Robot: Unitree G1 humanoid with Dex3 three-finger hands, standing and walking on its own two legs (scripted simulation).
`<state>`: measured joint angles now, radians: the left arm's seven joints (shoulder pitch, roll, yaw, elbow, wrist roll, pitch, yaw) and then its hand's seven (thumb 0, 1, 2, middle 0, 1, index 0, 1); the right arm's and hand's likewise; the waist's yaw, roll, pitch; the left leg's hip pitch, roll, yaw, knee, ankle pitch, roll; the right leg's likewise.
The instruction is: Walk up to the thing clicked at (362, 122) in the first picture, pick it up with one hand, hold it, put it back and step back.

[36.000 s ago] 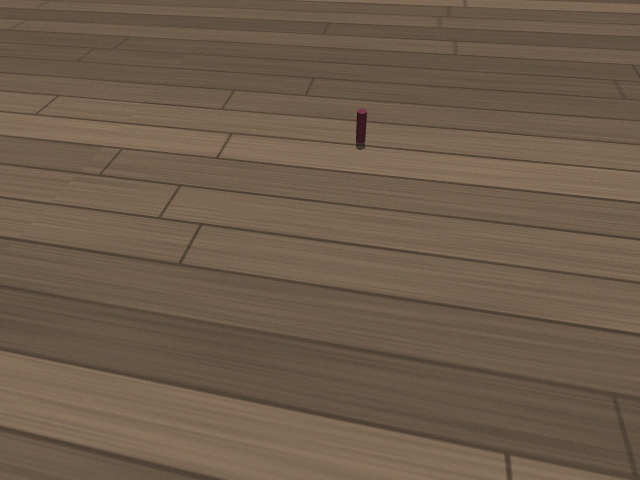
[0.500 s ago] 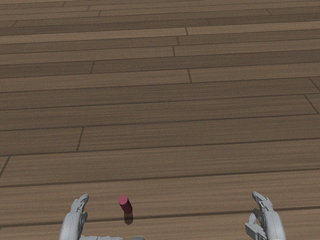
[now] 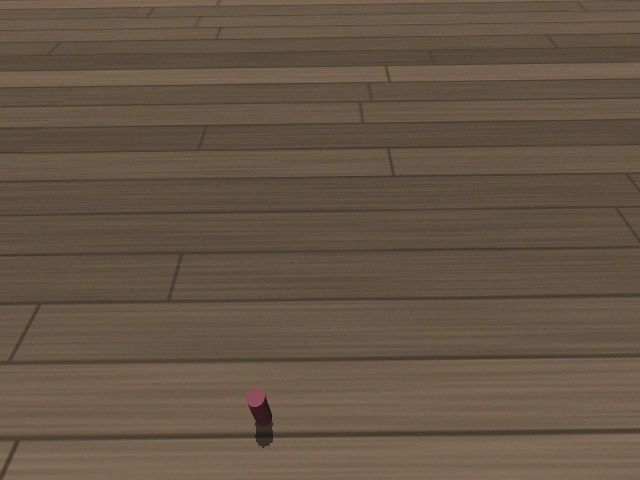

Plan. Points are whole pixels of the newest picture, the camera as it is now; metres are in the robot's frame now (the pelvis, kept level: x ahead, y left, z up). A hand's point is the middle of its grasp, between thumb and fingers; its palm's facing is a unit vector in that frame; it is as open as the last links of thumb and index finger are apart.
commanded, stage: stand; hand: left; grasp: from the side
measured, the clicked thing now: (259, 408) +0.41 +0.22 -0.67
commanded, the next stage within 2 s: step back in 1.80 s
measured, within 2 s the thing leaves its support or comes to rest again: neither
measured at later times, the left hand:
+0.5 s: hand out of the picture +0.02 +0.25 -0.14, palm faces -0.01 -0.93 -0.36, open 7.4 cm
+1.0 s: hand out of the picture +0.06 +0.24 -0.14, palm faces -0.02 -0.94 -0.34, open 7.4 cm
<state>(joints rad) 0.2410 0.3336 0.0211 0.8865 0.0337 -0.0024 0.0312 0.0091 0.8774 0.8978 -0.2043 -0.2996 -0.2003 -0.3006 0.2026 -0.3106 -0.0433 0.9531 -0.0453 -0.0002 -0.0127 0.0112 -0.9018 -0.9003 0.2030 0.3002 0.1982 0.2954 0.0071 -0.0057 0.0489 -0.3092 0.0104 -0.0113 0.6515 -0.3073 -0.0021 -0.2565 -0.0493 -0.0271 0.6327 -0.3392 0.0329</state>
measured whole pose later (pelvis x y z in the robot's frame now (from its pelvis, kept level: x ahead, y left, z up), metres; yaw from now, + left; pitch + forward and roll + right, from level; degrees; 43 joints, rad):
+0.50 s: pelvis -0.02 +0.00 +0.02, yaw +0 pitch -4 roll +0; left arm 0.18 0.33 0.01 1.14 0.03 -0.01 0.01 0.01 0.90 0.90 -0.21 -0.30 -0.20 -0.30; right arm 0.15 -0.32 -0.02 1.12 -0.02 0.01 0.00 0.01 -0.90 -0.90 0.20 0.30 0.20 0.30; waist 0.01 0.02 0.07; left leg -0.17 0.01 -0.02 0.40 -0.15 -0.01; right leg -0.12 -0.05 -0.04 0.39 -0.19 0.04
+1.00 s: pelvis +0.00 -0.01 +0.02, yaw +0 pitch -3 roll +0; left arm 0.13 0.33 0.01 1.16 0.02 -0.02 0.01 0.01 0.90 0.90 -0.21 -0.30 -0.20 -0.30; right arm 0.13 -0.33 -0.01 1.15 -0.02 0.00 0.00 0.01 -0.90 -0.90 0.20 0.30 0.20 0.30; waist 0.00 0.01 0.07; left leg -0.16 0.02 -0.01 0.36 -0.16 -0.02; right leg -0.11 -0.04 -0.04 0.35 -0.19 0.03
